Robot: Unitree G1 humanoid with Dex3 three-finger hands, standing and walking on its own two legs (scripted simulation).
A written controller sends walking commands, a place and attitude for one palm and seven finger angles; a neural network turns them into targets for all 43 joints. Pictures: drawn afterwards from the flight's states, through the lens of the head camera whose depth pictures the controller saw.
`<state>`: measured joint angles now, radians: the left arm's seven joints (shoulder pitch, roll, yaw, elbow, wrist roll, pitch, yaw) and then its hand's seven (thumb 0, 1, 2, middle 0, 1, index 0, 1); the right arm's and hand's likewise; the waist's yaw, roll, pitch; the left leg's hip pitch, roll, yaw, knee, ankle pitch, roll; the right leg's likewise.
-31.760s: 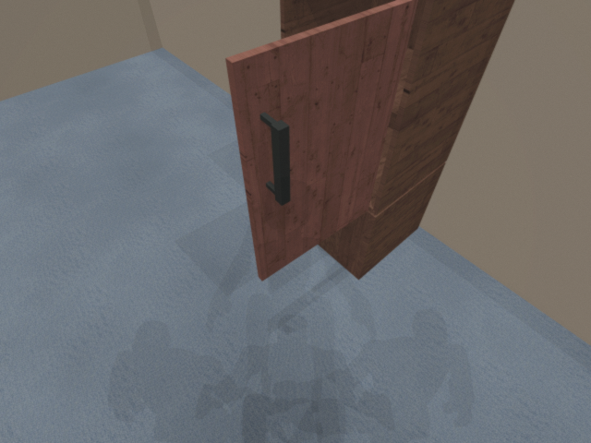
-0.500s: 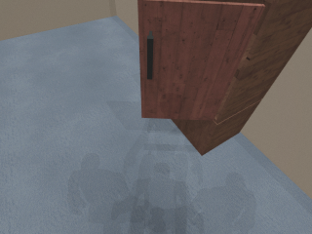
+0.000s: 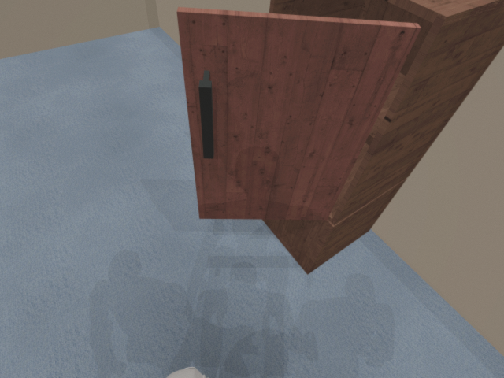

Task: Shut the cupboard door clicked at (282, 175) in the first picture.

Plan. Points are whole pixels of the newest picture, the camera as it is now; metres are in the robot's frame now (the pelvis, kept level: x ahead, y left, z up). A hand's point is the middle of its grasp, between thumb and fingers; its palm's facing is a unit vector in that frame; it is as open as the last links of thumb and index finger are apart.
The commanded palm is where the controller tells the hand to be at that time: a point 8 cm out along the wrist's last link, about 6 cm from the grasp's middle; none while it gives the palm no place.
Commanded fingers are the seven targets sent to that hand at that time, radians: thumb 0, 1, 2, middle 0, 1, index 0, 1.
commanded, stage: take the last steps up to it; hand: left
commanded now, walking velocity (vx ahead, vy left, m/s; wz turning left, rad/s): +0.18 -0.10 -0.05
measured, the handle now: (207, 117) +0.56 +0.12 +0.08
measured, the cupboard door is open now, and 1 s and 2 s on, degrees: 57 57 57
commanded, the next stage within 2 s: come to a stop and stand still in 0.10 s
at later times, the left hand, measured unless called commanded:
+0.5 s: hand (195, 341) +0.20 +0.10 -0.14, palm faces +0.02 -0.97 -0.24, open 7.3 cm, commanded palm none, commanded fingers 0.00 0.90 0.90 -0.20 -0.30 -0.20 -0.30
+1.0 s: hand out of the picture +0.08 +0.18 -0.16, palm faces +0.06 -0.98 -0.20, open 7.4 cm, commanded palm none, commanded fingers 0.00 0.90 0.90 -0.20 -0.30 -0.20 -0.30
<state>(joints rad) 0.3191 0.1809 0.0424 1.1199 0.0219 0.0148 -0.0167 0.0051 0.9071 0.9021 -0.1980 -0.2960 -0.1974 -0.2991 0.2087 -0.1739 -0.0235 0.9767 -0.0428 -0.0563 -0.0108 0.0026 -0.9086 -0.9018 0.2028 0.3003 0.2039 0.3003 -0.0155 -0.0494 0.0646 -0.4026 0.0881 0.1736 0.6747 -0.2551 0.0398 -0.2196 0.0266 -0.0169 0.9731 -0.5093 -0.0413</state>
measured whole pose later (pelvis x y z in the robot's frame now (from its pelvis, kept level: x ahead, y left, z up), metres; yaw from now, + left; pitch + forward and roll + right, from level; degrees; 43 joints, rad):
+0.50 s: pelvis +0.12 -0.07 +0.02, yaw +1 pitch +0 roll +2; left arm 0.12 0.14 0.03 1.02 0.03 -0.01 0.03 -0.01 0.93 0.90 -0.20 -0.30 -0.20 -0.30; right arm 0.22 -0.20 -0.05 1.05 0.00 0.05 -0.02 0.00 -0.91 -0.90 0.20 0.30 0.20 0.30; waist -0.01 0.02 0.08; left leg -0.36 0.00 0.04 0.93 -0.52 -0.05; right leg -0.30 -0.05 -0.09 0.49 -0.20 -0.04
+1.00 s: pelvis +0.08 -0.01 +0.02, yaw +1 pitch +0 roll +0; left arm 0.25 0.22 0.03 1.07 0.02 0.05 0.02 0.00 0.91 0.90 -0.19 -0.30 -0.19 -0.30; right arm 0.19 -0.15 -0.01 1.02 -0.01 0.01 -0.03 0.00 -0.92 -0.90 0.21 0.30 0.21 0.30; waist 0.04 -0.04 0.04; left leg -0.22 -0.03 0.05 0.44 -0.22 0.05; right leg -0.23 -0.02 0.00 0.59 -0.33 0.02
